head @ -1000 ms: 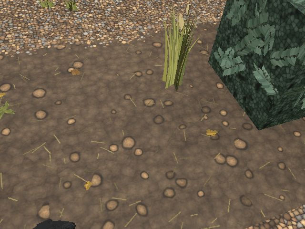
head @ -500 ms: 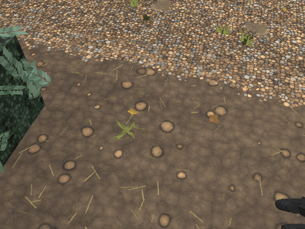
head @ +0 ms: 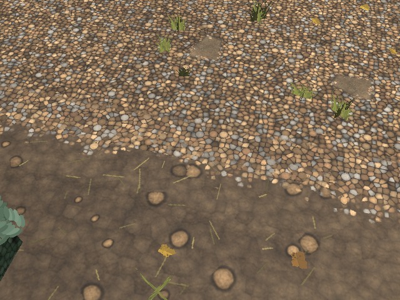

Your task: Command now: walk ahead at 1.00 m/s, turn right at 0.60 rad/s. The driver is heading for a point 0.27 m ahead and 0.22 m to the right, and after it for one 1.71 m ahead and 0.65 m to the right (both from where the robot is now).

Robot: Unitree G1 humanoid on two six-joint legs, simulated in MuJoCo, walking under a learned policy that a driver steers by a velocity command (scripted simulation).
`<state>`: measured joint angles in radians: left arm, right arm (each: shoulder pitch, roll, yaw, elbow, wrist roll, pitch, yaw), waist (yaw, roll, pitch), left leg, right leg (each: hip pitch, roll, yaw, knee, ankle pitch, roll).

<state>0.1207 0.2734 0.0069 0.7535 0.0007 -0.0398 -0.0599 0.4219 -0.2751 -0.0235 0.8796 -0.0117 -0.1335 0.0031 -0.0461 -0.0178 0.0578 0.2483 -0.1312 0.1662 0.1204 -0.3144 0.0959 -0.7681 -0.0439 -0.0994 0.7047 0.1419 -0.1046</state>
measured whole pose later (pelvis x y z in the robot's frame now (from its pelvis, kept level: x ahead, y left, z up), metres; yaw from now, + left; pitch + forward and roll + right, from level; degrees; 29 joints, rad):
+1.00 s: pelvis +0.89 -0.27 -0.02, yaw -52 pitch +0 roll +0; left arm 0.12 0.30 0.03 0.69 0.04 -0.01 -0.02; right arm 0.41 -0.24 -0.01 0.83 -0.02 -0.06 -0.01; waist -0.06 -0.02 0.05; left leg -0.18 0.08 0.05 1.39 -0.37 0.01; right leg -0.48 0.14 -0.12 0.76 -0.30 -0.19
